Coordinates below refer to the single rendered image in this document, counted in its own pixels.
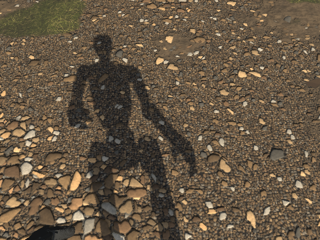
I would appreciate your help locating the robot left hand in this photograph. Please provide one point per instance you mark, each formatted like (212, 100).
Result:
(53, 233)

